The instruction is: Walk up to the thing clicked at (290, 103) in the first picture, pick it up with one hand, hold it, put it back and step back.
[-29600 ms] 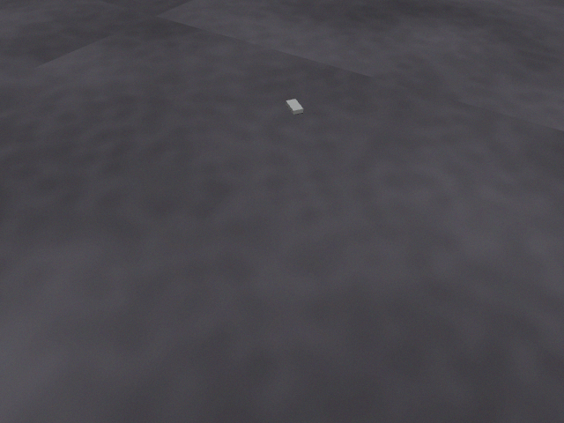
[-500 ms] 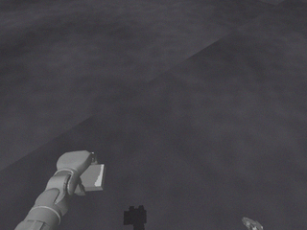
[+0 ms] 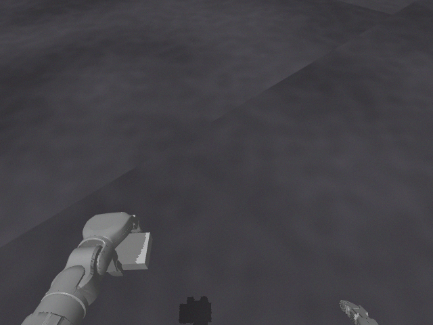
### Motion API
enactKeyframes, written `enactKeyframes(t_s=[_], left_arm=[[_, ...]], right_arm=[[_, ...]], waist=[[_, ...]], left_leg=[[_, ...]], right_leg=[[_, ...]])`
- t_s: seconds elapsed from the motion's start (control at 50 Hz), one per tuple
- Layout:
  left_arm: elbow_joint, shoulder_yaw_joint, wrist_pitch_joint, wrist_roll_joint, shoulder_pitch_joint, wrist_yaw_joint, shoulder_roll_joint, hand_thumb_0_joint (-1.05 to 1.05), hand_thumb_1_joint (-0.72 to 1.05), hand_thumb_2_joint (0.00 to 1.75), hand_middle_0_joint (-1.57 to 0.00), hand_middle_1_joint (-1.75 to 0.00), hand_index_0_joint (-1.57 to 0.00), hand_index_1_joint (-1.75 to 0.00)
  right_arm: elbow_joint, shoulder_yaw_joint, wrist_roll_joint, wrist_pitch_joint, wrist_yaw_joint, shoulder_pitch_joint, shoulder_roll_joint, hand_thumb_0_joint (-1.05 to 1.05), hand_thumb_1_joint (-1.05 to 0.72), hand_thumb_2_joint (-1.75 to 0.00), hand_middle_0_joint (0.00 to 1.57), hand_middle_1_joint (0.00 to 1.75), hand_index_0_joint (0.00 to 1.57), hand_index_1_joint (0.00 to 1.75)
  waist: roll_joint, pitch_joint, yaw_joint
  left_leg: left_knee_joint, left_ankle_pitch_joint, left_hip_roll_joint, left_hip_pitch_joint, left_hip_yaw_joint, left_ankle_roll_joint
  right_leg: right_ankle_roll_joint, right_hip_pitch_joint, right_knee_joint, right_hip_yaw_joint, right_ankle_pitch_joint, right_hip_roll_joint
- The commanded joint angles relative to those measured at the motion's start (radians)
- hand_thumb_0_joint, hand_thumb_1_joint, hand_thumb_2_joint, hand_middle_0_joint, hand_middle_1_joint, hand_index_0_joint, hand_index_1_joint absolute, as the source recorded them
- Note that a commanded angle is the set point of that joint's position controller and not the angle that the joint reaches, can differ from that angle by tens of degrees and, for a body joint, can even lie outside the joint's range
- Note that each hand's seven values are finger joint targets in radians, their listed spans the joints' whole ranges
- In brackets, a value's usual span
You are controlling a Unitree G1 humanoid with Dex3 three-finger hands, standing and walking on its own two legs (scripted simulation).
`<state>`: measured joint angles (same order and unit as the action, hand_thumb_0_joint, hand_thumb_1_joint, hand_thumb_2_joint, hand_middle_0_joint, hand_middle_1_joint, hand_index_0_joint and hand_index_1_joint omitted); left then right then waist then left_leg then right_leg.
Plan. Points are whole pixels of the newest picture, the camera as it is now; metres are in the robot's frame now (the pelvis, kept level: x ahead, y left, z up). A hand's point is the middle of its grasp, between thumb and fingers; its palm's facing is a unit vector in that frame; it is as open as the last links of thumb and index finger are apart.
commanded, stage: hold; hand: left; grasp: from above
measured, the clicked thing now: (119, 251) +0.30 +0.23 -0.08
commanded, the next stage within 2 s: crouch in 0.86 s
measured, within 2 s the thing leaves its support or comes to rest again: neither
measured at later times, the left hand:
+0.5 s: hand (112, 247) +0.29 +0.23 -0.04, palm faces -0.46 -0.07 -0.88, open 9.6 cm
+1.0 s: hand (113, 242) +0.30 +0.23 -0.04, palm faces -0.46 -0.07 -0.89, open 9.6 cm
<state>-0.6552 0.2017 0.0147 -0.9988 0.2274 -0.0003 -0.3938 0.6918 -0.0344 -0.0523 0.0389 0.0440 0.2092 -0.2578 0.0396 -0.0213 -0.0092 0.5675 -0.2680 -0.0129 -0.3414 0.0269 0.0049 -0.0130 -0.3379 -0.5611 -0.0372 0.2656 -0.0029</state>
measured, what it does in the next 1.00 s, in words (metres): stands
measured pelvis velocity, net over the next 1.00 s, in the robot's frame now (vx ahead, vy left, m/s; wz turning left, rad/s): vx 0.01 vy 0.00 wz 0.00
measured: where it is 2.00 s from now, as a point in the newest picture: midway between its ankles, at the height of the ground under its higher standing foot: outside the picture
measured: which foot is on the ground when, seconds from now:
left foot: down 0.00-1.00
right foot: down 0.00-1.00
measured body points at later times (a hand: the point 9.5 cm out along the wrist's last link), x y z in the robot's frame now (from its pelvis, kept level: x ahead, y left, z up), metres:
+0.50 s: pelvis +0.00 +0.00 +0.01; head +0.02 -0.01 +0.45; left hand +0.31 +0.23 +0.01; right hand +0.14 -0.25 -0.11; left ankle +0.02 +0.12 -0.73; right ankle +0.02 -0.13 -0.73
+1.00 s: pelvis +0.01 +0.00 +0.01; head +0.03 -0.01 +0.46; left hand +0.32 +0.23 +0.01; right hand +0.15 -0.26 -0.11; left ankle +0.02 +0.12 -0.73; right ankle +0.02 -0.13 -0.73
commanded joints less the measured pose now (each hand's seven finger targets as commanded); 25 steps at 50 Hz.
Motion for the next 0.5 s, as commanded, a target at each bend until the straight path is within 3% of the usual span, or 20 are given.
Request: enactKeyframes(t_s=[0.0, 0.12, 0.22, 0.26, 0.28, 0.34, 0.42, 0.46, 0.48], left_arm=[[0.210, -0.106, -0.001, -0.004, 0.362, 0.044, -0.220, 0.00, 0.76, 0.69, -1.11, -0.55, -1.12, -0.55], [0.226, -0.110, 0.001, 0.005, 0.386, 0.025, -0.233, 0.00, 0.77, 0.69, -1.11, -0.57, -1.12, -0.56], [0.193, -0.112, -0.002, 0.009, 0.334, 0.011, -0.224, 0.00, 0.75, 0.69, -1.11, -0.56, -1.11, -0.55], [0.230, -0.092, -0.011, 0.009, 0.377, 0.002, -0.218, 0.00, 0.73, 0.70, -1.08, -0.57, -1.09, -0.57], [0.230, -0.117, -0.014, 0.009, 0.372, 0.003, -0.243, 0.00, 0.74, 0.69, -1.09, -0.57, -1.10, -0.56], [0.267, -0.106, -0.024, 0.013, 0.426, 0.009, -0.234, 0.00, 0.75, 0.72, -1.11, -0.56, -1.12, -0.56], [0.250, -0.135, -0.024, 0.011, 0.396, 0.025, -0.255, 0.00, 0.75, 0.70, -1.10, -0.56, -1.11, -0.55], [0.266, -0.102, -0.020, 0.007, 0.409, 0.028, -0.222, 0.00, 0.75, 0.70, -1.10, -0.56, -1.11, -0.55], [0.234, -0.119, -0.014, 0.004, 0.395, 0.034, -0.236, 0.00, 0.74, 0.72, -1.12, -0.55, -1.12, -0.55]], right_arm=[[-0.135, -0.041, -0.006, -0.039, 0.010, -0.068, -0.134, 0.00, -0.90, -0.90, 0.20, 0.30, 0.20, 0.30], [-0.137, -0.037, -0.009, -0.040, 0.013, -0.083, -0.135, 0.00, -0.90, -0.90, 0.20, 0.30, 0.20, 0.30], [-0.144, -0.033, -0.009, -0.040, 0.014, -0.089, -0.133, 0.00, -0.90, -0.90, 0.20, 0.30, 0.20, 0.30], [-0.146, -0.031, -0.011, -0.041, 0.014, -0.088, -0.133, 0.00, -0.90, -0.90, 0.20, 0.30, 0.20, 0.30], [-0.143, -0.034, -0.011, -0.040, 0.016, -0.088, -0.135, 0.00, -0.90, -0.90, 0.20, 0.30, 0.20, 0.30], [-0.140, -0.031, -0.010, -0.043, 0.019, -0.081, -0.131, 0.00, -0.90, -0.90, 0.20, 0.30, 0.20, 0.30], [-0.135, -0.034, -0.012, -0.040, 0.022, -0.082, -0.131, 0.00, -0.89, -0.90, 0.20, 0.30, 0.20, 0.30], [-0.133, -0.032, -0.011, -0.039, 0.021, -0.083, -0.127, 0.00, -0.89, -0.90, 0.20, 0.30, 0.20, 0.30], [-0.130, -0.034, -0.011, -0.037, 0.021, -0.084, -0.134, 0.00, -0.90, -0.90, 0.20, 0.30, 0.20, 0.30]], waist=[[-0.002, -0.250, 0.001], [0.012, -0.242, 0.009], [-0.014, -0.211, 0.010], [0.009, -0.232, 0.002], [0.019, -0.238, 0.011], [0.019, -0.273, 0.000], [0.021, -0.277, 0.013], [0.009, -0.274, 0.005], [0.007, -0.253, 0.007]], left_leg=[[-0.087, 0.173, 0.029, 0.147, -0.002, 0.010], [-0.112, 0.152, 0.025, 0.159, -0.004, 0.007], [-0.126, 0.137, 0.023, 0.145, -0.012, 0.010], [-0.128, 0.148, 0.021, 0.168, -0.011, 0.006], [-0.129, 0.154, 0.021, 0.177, -0.010, 0.006], [-0.124, 0.184, 0.022, 0.197, -0.010, 0.006], [-0.122, 0.216, 0.025, 0.203, -0.004, 0.006], [-0.124, 0.214, 0.025, 0.209, -0.003, 0.007], [-0.127, 0.205, 0.026, 0.202, -0.004, 0.005]], right_leg=[[0.023, 0.065, 0.098, 0.015, -0.146, -0.028], [0.027, 0.074, 0.114, 0.018, -0.121, -0.031], [0.026, 0.076, 0.126, 0.020, -0.106, -0.030], [0.029, 0.073, 0.121, 0.018, -0.115, -0.031], [0.029, 0.080, 0.124, 0.018, -0.120, -0.030], [0.028, 0.087, 0.121, 0.018, -0.150, -0.031], [0.028, 0.097, 0.123, 0.019, -0.177, -0.031], [0.027, 0.092, 0.128, 0.020, -0.179, -0.030], [0.027, 0.096, 0.132, 0.021, -0.167, -0.029]])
